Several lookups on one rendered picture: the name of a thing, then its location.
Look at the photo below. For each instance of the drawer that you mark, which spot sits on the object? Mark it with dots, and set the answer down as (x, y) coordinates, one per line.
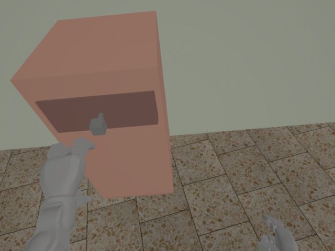
(119, 110)

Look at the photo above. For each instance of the robot left forearm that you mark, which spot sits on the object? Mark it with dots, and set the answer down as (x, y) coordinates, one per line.
(54, 225)

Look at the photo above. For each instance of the right robot hand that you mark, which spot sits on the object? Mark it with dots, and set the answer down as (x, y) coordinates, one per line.
(283, 240)

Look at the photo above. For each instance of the left robot hand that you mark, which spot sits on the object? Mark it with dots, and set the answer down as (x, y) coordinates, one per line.
(62, 173)

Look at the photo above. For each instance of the cabinet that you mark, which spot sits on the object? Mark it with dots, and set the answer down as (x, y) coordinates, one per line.
(106, 55)

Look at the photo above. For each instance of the handle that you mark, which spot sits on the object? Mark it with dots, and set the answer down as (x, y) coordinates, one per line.
(98, 125)

